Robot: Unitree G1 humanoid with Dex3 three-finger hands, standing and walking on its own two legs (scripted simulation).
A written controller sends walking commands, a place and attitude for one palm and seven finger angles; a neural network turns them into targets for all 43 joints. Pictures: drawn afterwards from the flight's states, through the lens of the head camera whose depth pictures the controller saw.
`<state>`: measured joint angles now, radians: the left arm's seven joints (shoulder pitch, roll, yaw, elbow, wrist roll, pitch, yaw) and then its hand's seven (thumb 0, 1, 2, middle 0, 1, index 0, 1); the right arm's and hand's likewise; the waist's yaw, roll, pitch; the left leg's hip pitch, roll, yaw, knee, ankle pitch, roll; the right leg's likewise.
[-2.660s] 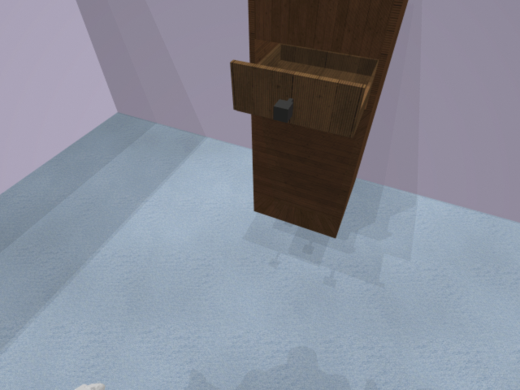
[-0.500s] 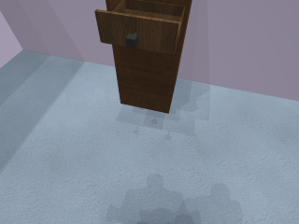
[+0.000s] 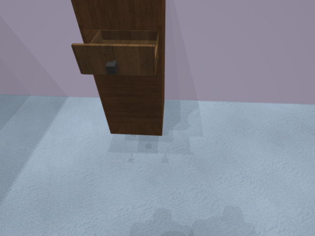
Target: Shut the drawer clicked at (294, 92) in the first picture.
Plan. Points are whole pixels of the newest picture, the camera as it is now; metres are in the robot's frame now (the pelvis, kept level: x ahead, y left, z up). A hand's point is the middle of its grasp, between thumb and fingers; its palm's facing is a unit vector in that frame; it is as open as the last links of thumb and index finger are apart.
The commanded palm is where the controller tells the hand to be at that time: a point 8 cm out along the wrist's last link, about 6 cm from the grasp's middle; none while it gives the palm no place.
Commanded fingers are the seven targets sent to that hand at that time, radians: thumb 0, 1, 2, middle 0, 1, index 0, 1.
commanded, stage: take the last steps up to it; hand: left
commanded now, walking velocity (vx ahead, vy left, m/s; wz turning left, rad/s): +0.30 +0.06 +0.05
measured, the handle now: (113, 65) +0.83 +0.26 +0.02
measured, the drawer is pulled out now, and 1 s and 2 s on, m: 0.18 0.18 0.18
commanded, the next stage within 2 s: come to a stop and stand still in 1.02 s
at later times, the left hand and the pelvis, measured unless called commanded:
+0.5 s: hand out of the picture +0.13 +0.28 -0.18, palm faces +0.06 -0.98 -0.17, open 7.4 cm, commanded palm none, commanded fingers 0.00 0.90 0.90 -0.20 -0.30 -0.20 -0.30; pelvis +0.15 +0.09 +0.00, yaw -1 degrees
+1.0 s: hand (103, 167) +0.39 +0.23 -0.16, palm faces +0.09 -0.98 -0.19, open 7.1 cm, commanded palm none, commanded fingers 0.00 0.90 0.90 -0.20 -0.30 -0.20 -0.30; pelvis +0.32 +0.05 +0.00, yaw +0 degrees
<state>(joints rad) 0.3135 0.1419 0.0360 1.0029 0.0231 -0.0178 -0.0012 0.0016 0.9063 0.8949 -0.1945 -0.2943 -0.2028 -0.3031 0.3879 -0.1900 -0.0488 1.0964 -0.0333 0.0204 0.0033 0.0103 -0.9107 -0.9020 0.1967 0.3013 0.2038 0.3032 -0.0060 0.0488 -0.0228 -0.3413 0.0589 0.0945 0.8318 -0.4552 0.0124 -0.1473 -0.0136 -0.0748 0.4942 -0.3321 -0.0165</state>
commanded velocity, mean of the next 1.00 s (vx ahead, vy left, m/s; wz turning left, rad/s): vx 0.27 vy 0.01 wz -0.01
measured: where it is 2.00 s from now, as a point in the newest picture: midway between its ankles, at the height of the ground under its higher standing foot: (154, 234)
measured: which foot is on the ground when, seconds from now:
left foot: up 0.00-0.30, down 0.32-0.86, up 0.88-1.00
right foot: down 0.00-0.32, up 0.34-0.82, down 0.84-1.00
